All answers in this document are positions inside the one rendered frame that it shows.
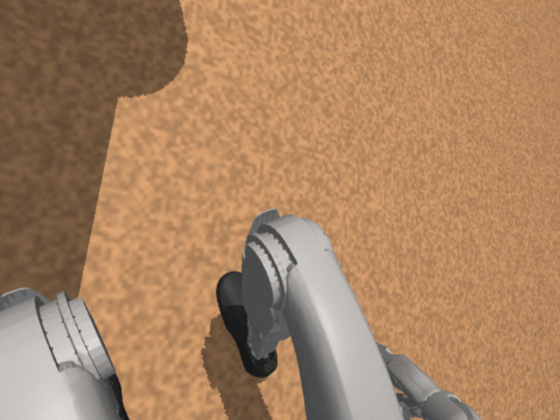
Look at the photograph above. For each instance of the right robot foot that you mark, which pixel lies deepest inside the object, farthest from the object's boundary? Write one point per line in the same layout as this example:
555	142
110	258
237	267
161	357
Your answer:
229	297

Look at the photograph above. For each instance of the left robot foot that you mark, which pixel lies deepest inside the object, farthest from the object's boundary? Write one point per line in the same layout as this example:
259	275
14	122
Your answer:
116	386

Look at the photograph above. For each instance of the right robot arm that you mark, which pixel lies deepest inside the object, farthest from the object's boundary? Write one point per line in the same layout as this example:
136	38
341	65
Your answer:
444	405

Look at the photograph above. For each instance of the right robot hand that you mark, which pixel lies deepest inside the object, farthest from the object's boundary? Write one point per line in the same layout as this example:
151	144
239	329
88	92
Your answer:
411	380

